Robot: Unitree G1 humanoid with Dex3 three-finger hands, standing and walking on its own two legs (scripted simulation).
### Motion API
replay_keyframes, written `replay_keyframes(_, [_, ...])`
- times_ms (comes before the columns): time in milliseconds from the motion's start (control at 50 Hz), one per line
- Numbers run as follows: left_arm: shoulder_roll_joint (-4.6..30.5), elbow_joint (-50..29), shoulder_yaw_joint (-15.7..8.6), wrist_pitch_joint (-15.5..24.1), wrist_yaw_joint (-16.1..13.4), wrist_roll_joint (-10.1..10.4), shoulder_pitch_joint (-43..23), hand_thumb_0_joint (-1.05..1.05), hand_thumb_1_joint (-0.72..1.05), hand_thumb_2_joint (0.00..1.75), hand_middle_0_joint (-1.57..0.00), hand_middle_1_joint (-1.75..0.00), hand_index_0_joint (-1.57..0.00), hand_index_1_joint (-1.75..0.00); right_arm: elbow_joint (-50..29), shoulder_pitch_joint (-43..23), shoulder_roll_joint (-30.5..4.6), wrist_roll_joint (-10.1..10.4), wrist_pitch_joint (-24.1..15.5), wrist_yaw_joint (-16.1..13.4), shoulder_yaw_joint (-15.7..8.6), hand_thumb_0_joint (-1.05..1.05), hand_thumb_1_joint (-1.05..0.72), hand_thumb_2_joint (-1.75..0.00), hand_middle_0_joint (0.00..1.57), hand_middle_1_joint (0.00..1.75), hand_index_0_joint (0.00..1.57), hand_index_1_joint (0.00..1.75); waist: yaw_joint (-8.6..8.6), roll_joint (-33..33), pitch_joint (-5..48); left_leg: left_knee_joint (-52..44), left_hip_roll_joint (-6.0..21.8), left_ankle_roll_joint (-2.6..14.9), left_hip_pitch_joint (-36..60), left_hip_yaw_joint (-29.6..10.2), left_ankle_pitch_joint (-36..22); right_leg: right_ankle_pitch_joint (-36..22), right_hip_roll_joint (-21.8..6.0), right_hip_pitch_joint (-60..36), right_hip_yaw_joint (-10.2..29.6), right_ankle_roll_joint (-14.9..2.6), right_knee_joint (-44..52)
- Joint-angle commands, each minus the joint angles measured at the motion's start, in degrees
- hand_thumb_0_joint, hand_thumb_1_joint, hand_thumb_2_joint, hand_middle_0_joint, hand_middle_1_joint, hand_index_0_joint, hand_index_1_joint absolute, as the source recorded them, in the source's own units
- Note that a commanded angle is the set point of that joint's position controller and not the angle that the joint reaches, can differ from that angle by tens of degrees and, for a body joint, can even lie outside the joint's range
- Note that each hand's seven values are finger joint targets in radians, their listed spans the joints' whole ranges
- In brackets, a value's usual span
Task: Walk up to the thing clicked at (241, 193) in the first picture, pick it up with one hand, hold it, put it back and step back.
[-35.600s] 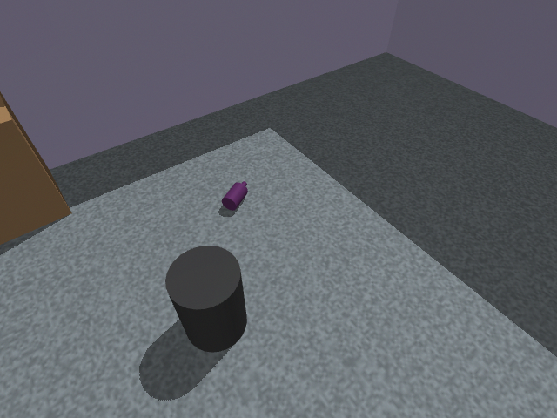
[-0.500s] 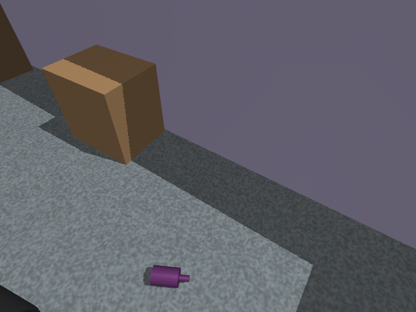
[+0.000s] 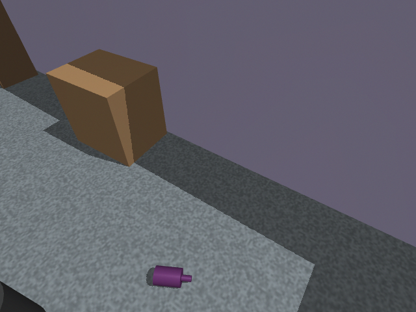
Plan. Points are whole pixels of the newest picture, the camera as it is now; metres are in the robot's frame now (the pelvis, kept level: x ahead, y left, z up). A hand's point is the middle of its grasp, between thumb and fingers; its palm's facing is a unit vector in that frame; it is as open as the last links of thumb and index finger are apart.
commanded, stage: stand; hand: left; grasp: from above
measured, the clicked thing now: (173, 276) +0.47 +0.17 -0.74
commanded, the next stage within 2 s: step back in 1.52 s
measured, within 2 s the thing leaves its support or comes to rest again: neither
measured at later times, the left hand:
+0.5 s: hand out of the picture +0.08 +0.23 -0.16, palm faces +0.02 -0.94 -0.33, open 7.4 cm
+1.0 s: hand out of the picture +0.10 +0.22 -0.16, palm faces +0.01 -0.94 -0.34, open 7.4 cm
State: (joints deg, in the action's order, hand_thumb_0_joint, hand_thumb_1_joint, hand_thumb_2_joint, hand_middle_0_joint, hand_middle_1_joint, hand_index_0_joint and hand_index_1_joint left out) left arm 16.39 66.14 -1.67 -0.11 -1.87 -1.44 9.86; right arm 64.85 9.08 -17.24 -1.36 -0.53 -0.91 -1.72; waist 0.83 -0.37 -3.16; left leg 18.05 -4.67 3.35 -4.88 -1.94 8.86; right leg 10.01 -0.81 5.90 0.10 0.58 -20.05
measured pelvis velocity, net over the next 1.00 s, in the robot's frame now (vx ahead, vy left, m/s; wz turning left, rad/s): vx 0.02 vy -0.03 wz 0.00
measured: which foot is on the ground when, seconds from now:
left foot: down 0.00-1.00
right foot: down 0.00-1.00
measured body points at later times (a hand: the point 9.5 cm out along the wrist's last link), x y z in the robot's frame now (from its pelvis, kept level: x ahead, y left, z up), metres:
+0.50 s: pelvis +0.01 -0.01 +0.00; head +0.01 -0.02 +0.45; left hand +0.08 +0.27 -0.14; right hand +0.08 -0.30 -0.14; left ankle +0.01 +0.08 -0.75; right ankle +0.02 -0.12 -0.75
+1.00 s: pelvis +0.02 -0.03 +0.00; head +0.02 -0.03 +0.45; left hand +0.10 +0.26 -0.13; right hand +0.10 -0.32 -0.14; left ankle +0.01 +0.08 -0.75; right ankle +0.02 -0.12 -0.75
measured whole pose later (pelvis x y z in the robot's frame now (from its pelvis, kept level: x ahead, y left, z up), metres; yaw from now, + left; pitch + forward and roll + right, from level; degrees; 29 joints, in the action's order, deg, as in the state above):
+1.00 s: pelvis +0.02 -0.03 +0.00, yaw +0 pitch -3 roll +0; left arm 17.7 66.0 -1.3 0.7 -1.0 -0.7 5.5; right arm 65.4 6.2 -19.0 -0.7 -1.0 -0.8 -0.4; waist 0.1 -0.5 -2.7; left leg 16.3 -2.2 1.1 -3.7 -2.6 9.9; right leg 10.2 1.6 4.2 -0.4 -1.7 -17.1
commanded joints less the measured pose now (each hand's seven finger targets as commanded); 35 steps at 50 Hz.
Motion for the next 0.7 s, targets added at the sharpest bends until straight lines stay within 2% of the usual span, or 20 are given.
replay_keyframes(0, [11.14, -2.89, -1.7, 1.41, -0.44, 0.09, -2.21, 0.0, 0.9, 0.9, -0.2, -0.3, -0.2, -0.3, -3.03, -2.6, -10.73, 0.03, -1.16, -0.79, -1.96, 0.0, -0.9, -0.9, 0.2, 0.3, 0.2, 0.3, -0.17, 0.54, 1.24, -4.55, 9.42, -0.98, -2.1, -8.22, -0.92, -1.04, -6.05, -0.54, 5.76, -1.74, 4.18])
replay_keyframes(20, [10.86, -2.88, -1.57, 1.54, -0.39, 0.06, -2.39, 0.0, 0.9, 0.9, -0.2, -0.3, -0.2, -0.3, -3.08, -2.9, -10.83, 0.13, -1.28, -0.77, -1.83, 0.0, -0.9, -0.9, 0.2, 0.3, 0.2, 0.3, -0.18, 0.55, 1.51, -4.03, 9.51, -1.01, -1.95, -8.14, -3.03, -2.15, -6.15, -0.71, 5.75, -1.62, 4.37])
replay_keyframes(40, [11.09, -2.67, -1.52, 1.49, -0.36, 0.11, -2.3, 0.0, 0.9, 0.9, -0.2, -0.3, -0.2, -0.3, -2.85, -3.05, -10.38, 0.15, -1.14, -0.69, -1.61, 0.0, -0.9, -0.9, 0.2, 0.3, 0.2, 0.3, -0.09, 1.29, 0.31, -4.25, 9.32, -1.1, -2.33, -8.18, -1.83, -0.64, -5.81, 0.22, 5.51, -1.57, 4.68])
replay_keyframes(80, [11.47, -2.8, -1.67, 1.54, -0.31, 0.13, -2.88, 0.0, 0.9, 0.9, -0.2, -0.3, -0.2, -0.3, -2.7, -2.85, -10.95, 0.15, -1.22, -0.79, -1.67, 0.0, -0.9, -0.9, 0.2, 0.3, 0.2, 0.3, -0.26, 0.53, 1.69, -3.88, 9.55, -1.15, -1.17, -7.81, -3.7, -1.98, -6.14, -0.46, 5.88, -1.7, 4.64])
replay_keyframes(140, [11.47, -2.55, -1.62, 1.34, -0.19, 0.13, -3.08, 0.0, 0.9, 0.9, -0.2, -0.3, -0.2, -0.3, -2.36, -3.02, -11.08, 0.09, -1.16, -0.84, -1.5, 0.0, -0.9, -0.9, 0.2, 0.3, 0.2, 0.3, -0.24, -0.06, 0.47, -4.86, 9.63, -1.32, -2.54, -8.13, -0.27, -0.34, -5.82, -0.15, 5.68, -1.82, 4.64])
replay_keyframes(160, [11.32, -2.62, -1.57, 1.39, -0.2, 0.14, -3.28, 0.0, 0.9, 0.9, -0.2, -0.3, -0.2, -0.3, -2.52, -3.24, -11.41, 0.16, -1.21, -0.84, -1.54, 0.0, -0.9, -0.9, 0.2, 0.3, 0.2, 0.3, -0.23, -0.19, 1.54, -4.32, 9.84, -1.16, -1.91, -7.9, -2.68, -1.8, -6.2, -0.96, 5.86, -1.93, 4.67])
replay_keyframes(180, [11.31, -2.46, -1.53, 1.35, -0.18, 0.24, -3.48, 0.0, 0.9, 0.9, -0.2, -0.3, -0.2, -0.3, -2.23, -3.2, -11.17, 0.25, -1.13, -0.82, -1.43, 0.0, -0.9, -0.9, 0.2, 0.3, 0.2, 0.3, -0.36, -0.05, 0.6, -4.94, 9.84, -1.26, -2.85, -8.19, -1.18, -1.06, -5.86, -0.62, 5.67, -1.76, 4.68])
replay_keyframes(240, [11.57, -2.47, -1.56, 1.55, -0.08, 0.27, -3.57, 0.0, 0.9, 0.9, -0.2, -0.3, -0.2, -0.3, -2.27, -3.55, -11.19, 0.3, -1.37, -0.82, -1.28, 0.0, -0.9, -0.9, 0.2, 0.3, 0.2, 0.3, -0.12, 0.11, 1.9, -4.17, 10.05, -1.19, -1.54, -7.86, -4.79, -3.25, -6.18, -1.59, 5.82, -1.87, 4.65])
replay_keyframes(280, [11.98, -2.65, -1.72, 1.53, -0.01, 0.29, -4.56, 0.0, 0.9, 0.9, -0.2, -0.3, -0.2, -0.3, -2.2, -3.42, -11.32, 0.22, -1.35, -0.85, -1.19, 0.0, -0.9, -0.9, 0.2, 0.3, 0.2, 0.3, -0.38, 0.4, 1.91, -4.69, 9.92, -1.29, -2.34, -7.65, -2.97, -2.37, -6.14, -1.76, 5.98, -1.93, 4.73])
replay_keyframes(320, [11.59, -2.43, -1.63, 1.48, 0.02, 0.29, -4.21, 0.0, 0.9, 0.9, -0.2, -0.3, -0.2, -0.3, -2.38, -4.48, -11.89, 0.34, -1.48, -0.84, -1.32, 0.0, -0.9, -0.9, 0.2, 0.3, 0.2, 0.3, -0.03, -0.27, 2.35, -4.31, 10.49, -1.15, -0.82, -7.95, -6.11, -3.53, -6.06, -1.28, 5.57, -1.93, 4.36])
replay_keyframes(340, [11.6, -2.44, -1.6, 1.48, 0.13, 0.38, -4.49, 0.0, 0.9, 0.9, -0.2, -0.3, -0.2, -0.3, -2.12, -3.92, -11.61, 0.29, -1.46, -0.81, -1.14, 0.0, -0.9, -0.9, 0.2, 0.3, 0.2, 0.3, -0.27, 0.59, 1.46, -4.76, 10.18, -1.4, -1.8, -7.85, -4.19, -2.62, -5.91, -0.71, 5.69, -1.77, 4.84])
replay_keyframes(400, [11.93, -2.62, -1.61, 1.54, 0.17, 0.43, -4.91, 0.0, 0.9, 0.9, -0.2, -0.3, -0.2, -0.3, -1.99, -3.66, -11.58, 0.28, -1.55, -0.8, -1.07, 0.0, -0.9, -0.9, 0.2, 0.3, 0.2, 0.3, -0.41, 0.46, 2.23, -4.46, 10.26, -1.58, -1.4, -7.51, -6.07, -3.67, -6.08, -1.25, 5.76, -1.88, 4.72])
replay_keyframes(520, [12.28, -2.51, -1.72, 1.49, 0.31, 0.51, -5.46, 0.0, 0.9, 0.9, -0.2, -0.3, -0.2, -0.3, -1.96, -4.27, -12.15, 0.3, -1.43, -0.82, -1.09, 0.0, -0.9, -0.9, 0.2, 0.3, 0.2, 0.3, -0.47, -0.04, 2.47, -4.8, 10.33, -1.45, -1.7, -7.48, -3.18, -2.8, -6.09, -1.62, 6.0, -2.14, 4.95])
replay_keyframes(620, [12.83, -2.53, -1.74, 1.79, 0.31, 0.6, -5.93, 0.0, 0.9, 0.9, -0.2, -0.3, -0.2, -0.3, -1.8, -3.67, -11.71, 0.35, -1.52, -0.76, -0.9, 0.0, -0.9, -0.9, 0.2, 0.3, 0.2, 0.3, -0.7, 1.05, 3.25, -4.16, 10.52, -1.63, -0.69, -7.23, -7.7, -5.43, -6.16, -2.18, 6.03, -2.11, 4.86])
replay_keyframes(660, [12.34, -2.71, -1.56, 1.9, 0.31, 0.6, -5.24, 0.0, 0.9, 0.9, -0.2, -0.3, -0.2, -0.3, -2.15, -4.69, -12.52, 0.46, -1.72, -0.74, -1.1, 0.0, -0.9, -0.9, 0.2, 0.3, 0.2, 0.3, -0.32, 0.29, 4.99, -2.86, 10.88, -1.45, 1.35, -7.0, -11.77, -9.69, -6.49, -2.85, 5.91, -2.07, 4.76])
replay_keyframes(680, [12.7, -3.07, -1.74, 1.98, 0.3, 0.64, -6.12, 0.0, 0.9, 0.9, -0.2, -0.3, -0.2, -0.3, -2.17, -4.38, -12.71, 0.46, -1.7, -0.81, -1.16, 0.0, -0.9, -0.9, 0.2, 0.3, 0.2, 0.3, -0.77, 0.01, 6.18, -2.49, 10.95, -1.4, 2.02, -6.61, -13.16, -11.81, -6.59, -3.4, 6.01, -2.2, 4.08])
